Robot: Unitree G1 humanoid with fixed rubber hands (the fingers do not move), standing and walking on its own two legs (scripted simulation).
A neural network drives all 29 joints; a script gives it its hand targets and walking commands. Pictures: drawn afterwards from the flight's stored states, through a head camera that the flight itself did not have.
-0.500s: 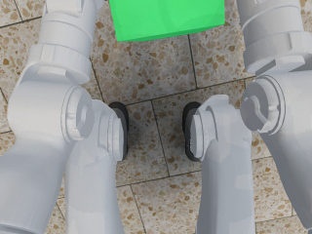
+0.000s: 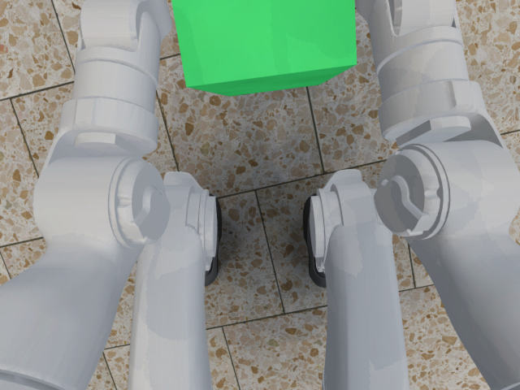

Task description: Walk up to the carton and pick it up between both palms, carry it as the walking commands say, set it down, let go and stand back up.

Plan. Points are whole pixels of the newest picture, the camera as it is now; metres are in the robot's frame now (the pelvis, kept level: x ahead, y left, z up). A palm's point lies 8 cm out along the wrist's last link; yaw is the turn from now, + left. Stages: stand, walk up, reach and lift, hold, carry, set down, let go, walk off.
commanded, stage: reach and lift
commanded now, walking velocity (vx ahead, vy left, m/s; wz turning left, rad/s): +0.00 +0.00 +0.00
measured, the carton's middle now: out of the picture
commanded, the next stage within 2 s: none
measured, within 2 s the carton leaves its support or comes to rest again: neither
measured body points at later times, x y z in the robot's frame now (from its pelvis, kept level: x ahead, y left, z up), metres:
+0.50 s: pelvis +0.02 +0.00 +0.06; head +0.30 -0.01 +0.41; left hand +0.55 +0.13 -0.02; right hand +0.57 -0.12 +0.00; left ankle +0.13 +0.14 -0.37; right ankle +0.12 -0.12 -0.37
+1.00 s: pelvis +0.03 +0.00 +0.11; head +0.28 -0.02 +0.49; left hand +0.53 +0.13 +0.06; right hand +0.54 -0.12 +0.07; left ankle +0.13 +0.14 -0.37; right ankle +0.12 -0.12 -0.37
